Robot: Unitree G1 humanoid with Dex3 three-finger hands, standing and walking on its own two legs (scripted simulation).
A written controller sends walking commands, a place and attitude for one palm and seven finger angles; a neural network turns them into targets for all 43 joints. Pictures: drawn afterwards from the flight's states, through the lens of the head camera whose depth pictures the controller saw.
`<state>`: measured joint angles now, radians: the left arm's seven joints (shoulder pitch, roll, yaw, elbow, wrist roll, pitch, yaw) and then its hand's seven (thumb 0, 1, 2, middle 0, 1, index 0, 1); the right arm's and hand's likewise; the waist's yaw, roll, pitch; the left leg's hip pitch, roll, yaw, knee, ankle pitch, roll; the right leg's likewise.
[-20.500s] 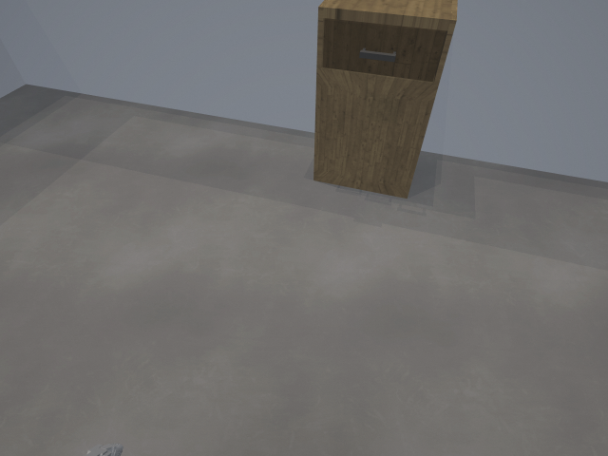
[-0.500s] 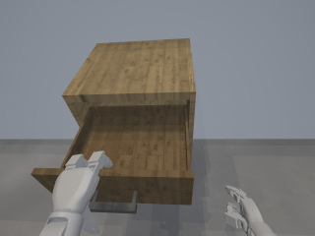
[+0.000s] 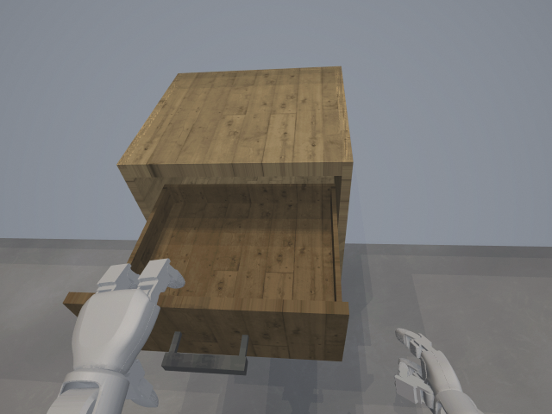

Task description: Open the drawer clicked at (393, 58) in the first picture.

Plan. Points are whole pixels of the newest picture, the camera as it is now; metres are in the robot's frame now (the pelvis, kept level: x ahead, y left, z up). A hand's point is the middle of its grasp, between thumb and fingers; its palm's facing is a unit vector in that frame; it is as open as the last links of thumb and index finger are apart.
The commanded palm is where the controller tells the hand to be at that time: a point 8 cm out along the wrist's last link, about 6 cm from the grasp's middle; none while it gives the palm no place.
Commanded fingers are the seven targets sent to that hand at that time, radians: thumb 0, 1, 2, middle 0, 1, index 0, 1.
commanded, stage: draw the hand back to the body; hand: left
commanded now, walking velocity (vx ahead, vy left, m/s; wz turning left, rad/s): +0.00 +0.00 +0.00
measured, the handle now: (207, 351) +0.23 +0.16 -0.06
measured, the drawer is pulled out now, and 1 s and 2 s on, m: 0.30 0.30 0.30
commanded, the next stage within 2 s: step back with the hand held close in 1.38 s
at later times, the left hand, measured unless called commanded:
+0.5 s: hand (132, 325) +0.18 +0.20 +0.12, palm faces +0.21 -0.80 -0.57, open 13.7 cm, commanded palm +0.14 +0.24 +0.17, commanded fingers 0.00 -0.25 0.41 -0.28 -1.04 -0.28 -1.04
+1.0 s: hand (88, 297) +0.19 +0.24 +0.16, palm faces +0.38 -0.83 -0.41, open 10.2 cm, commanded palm +0.14 +0.28 +0.19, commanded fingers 0.00 0.62 0.78 -0.22 -0.48 -0.22 -0.48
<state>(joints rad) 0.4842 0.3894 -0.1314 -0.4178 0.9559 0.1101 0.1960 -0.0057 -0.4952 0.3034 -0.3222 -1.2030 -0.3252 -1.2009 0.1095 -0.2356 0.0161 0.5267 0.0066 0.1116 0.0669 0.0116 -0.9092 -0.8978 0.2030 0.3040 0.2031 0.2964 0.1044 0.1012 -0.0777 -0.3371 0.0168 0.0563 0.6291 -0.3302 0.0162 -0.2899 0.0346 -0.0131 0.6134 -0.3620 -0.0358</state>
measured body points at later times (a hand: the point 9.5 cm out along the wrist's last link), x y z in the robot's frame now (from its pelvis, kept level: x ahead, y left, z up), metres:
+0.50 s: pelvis +0.00 +0.01 +0.01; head +0.00 -0.02 +0.46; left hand +0.16 +0.24 +0.15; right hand +0.23 -0.18 -0.07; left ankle +0.00 +0.11 -0.73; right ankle -0.03 -0.10 -0.73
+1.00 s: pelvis +0.02 +0.00 +0.01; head +0.01 -0.02 +0.46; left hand +0.16 +0.28 +0.18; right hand +0.23 -0.21 -0.06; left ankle +0.00 +0.11 -0.73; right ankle -0.03 -0.10 -0.73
